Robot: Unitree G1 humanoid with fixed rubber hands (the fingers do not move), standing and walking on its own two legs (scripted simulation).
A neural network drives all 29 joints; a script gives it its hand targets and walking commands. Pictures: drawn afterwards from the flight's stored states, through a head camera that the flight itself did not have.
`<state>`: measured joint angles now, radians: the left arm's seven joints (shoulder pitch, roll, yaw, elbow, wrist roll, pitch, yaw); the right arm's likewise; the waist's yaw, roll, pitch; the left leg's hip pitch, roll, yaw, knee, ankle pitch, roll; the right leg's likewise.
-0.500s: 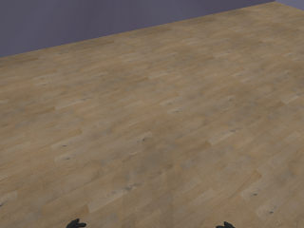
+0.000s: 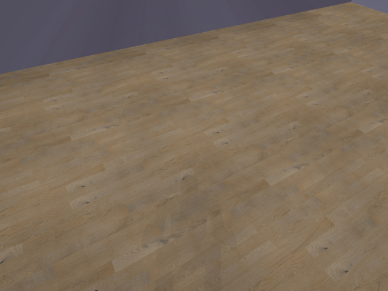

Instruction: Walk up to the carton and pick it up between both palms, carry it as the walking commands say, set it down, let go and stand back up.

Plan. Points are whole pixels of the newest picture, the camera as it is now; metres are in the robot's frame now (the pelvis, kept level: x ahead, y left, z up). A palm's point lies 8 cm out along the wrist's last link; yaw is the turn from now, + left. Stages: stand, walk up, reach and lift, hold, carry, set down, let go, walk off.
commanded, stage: stand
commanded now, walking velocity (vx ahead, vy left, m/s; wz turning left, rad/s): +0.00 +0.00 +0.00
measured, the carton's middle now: out of the picture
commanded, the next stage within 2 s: walk up in 0.28 s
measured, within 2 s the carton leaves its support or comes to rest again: neither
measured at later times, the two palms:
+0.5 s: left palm out of the picture +0.06 +0.24 -0.12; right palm out of the picture +0.05 -0.24 -0.12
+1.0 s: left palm out of the picture +0.13 +0.18 -0.10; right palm out of the picture +0.02 -0.33 -0.11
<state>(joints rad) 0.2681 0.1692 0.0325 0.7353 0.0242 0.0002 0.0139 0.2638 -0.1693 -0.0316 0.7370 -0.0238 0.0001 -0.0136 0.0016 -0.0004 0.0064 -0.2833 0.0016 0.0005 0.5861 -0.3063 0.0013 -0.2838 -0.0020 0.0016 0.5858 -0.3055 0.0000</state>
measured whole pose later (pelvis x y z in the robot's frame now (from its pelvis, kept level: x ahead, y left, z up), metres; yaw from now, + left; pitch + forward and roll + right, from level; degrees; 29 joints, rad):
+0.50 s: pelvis +0.00 +0.00 +0.01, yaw -1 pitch +0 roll +0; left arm 0.29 0.18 0.07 0.83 0.02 0.03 0.01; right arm 0.26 -0.17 -0.04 0.88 -0.01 0.00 -0.05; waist 0.00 -0.01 0.03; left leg -0.24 0.01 0.01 0.52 -0.27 0.00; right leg -0.30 0.01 0.00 0.66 -0.33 -0.01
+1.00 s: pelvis +0.00 -0.06 +0.02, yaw -20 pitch +2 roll +2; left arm 0.33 0.20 0.12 0.81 0.00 0.01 -0.01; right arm 0.18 -0.24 -0.06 0.85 0.00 0.01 -0.02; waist 0.04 0.00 -0.01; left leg -0.41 0.06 0.05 0.76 -0.35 -0.06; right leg -0.27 0.07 0.14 0.43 -0.19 -0.05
